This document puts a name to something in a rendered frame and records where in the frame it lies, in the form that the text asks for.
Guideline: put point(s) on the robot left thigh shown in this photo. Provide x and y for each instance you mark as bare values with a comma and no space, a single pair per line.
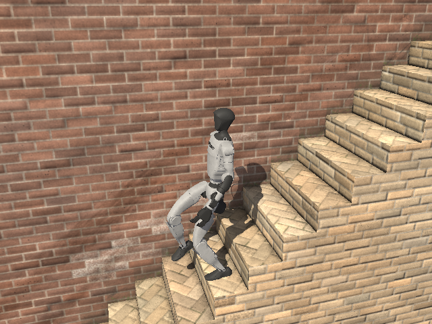
199,232

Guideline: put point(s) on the robot head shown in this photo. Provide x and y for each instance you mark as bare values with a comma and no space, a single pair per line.
223,118

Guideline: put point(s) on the left robot hand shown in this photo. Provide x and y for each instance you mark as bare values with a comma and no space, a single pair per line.
204,214

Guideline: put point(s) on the robot left upper arm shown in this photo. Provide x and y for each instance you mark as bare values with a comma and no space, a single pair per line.
227,152

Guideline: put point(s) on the left robot forearm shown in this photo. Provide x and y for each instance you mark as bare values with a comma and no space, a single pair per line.
222,188

